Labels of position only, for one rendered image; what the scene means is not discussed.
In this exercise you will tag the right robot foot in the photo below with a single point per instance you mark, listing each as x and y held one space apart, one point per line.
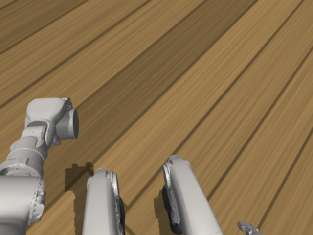
176 228

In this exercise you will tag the left robot hand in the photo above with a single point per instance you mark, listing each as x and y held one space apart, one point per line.
53 109

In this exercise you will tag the right robot hand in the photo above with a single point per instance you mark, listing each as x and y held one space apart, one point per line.
248 229

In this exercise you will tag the can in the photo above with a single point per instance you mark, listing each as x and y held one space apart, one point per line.
67 127

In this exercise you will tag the left robot arm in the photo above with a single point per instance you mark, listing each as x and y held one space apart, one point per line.
22 195

